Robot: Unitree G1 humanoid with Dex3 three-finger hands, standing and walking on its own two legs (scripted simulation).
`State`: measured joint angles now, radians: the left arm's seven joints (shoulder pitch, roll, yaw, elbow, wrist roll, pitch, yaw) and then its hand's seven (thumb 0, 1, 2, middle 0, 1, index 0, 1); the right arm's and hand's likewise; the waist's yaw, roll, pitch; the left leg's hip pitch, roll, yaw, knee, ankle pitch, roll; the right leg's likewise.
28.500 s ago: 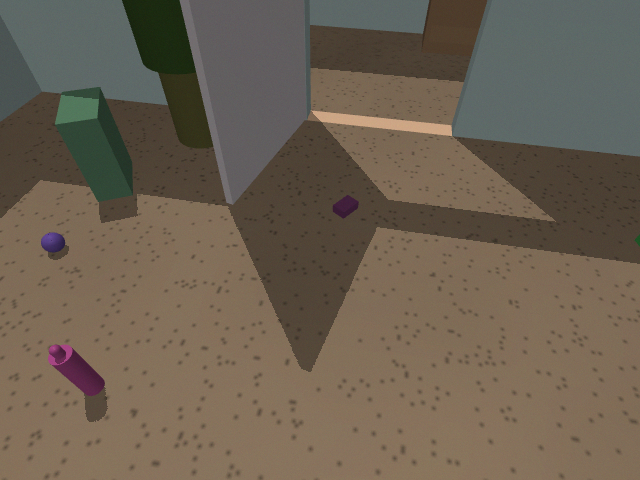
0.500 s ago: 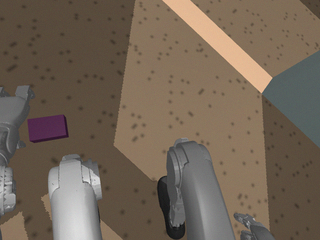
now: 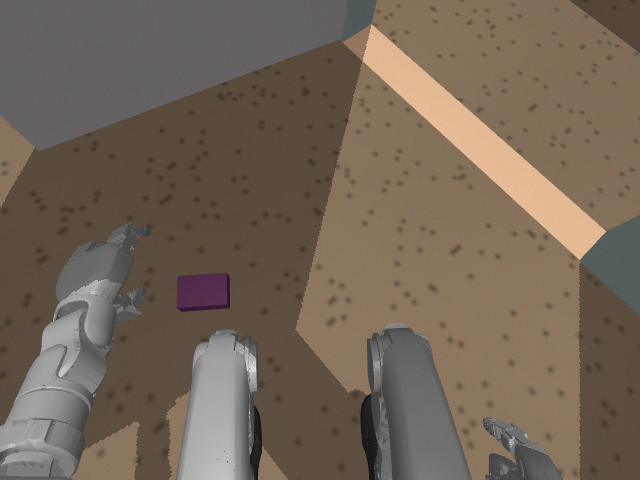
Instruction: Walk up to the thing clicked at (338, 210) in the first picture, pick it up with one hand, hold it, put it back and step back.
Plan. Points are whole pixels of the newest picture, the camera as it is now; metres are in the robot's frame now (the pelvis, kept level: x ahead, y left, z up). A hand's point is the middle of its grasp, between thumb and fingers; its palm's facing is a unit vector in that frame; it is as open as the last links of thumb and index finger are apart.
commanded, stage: home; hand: left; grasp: from above
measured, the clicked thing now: (204, 292) +0.44 +0.23 -0.42
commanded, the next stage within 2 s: none
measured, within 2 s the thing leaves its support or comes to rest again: neither
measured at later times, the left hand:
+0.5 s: hand (60, 403) +0.23 +0.21 +0.10, palm faces -0.03 -0.92 -0.40, open 7.4 cm
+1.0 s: hand out of the picture +0.22 +0.19 +0.23, palm faces +0.14 -0.97 -0.20, open 7.4 cm
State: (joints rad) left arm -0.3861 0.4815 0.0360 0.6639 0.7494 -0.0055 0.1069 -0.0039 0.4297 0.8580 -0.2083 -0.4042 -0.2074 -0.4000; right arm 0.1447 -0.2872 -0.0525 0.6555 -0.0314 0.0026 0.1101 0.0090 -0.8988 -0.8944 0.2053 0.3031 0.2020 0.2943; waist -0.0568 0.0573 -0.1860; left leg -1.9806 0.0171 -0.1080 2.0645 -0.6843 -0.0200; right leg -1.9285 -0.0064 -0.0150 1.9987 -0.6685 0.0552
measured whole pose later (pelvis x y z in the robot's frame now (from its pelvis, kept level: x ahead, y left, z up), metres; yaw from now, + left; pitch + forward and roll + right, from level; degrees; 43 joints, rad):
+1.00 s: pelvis +0.07 -0.01 +0.27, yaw +5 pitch +10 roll -3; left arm 0.51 0.22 0.04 -0.14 -0.06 0.48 0.02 0.01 0.90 0.90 -0.20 -0.31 -0.20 -0.30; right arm 0.29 -0.23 0.01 0.51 0.02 -0.23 -0.19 0.02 -0.90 -0.90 0.20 0.30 0.20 0.29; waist -0.04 0.05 -0.18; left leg -0.70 0.04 -0.07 1.01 -0.48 -0.03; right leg -0.65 -0.01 -0.04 0.95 -0.46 0.03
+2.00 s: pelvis +0.07 +0.00 +0.27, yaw +5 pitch +9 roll -3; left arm 0.49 0.22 0.03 -0.12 -0.05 0.47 0.01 0.01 0.90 0.90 -0.20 -0.30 -0.20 -0.30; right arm 0.28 -0.22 0.02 0.54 0.01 -0.25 -0.19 0.02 -0.90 -0.90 0.21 0.30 0.20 0.29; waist -0.03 0.05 -0.15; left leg -0.69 0.04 -0.06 1.01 -0.48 -0.03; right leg -0.64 -0.01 -0.04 0.95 -0.46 0.03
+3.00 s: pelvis +0.07 +0.00 +0.27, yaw +5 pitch +7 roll -2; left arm 0.42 0.24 0.01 0.00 -0.01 0.34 0.02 0.01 0.90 0.90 -0.20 -0.30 -0.20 -0.30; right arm 0.25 -0.22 0.01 0.60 -0.05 -0.21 -0.16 0.02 -0.90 -0.90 0.21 0.30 0.20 0.29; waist -0.01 0.03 -0.09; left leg -0.64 0.04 -0.05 1.00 -0.49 -0.02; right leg -0.60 -0.02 -0.03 0.95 -0.47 0.03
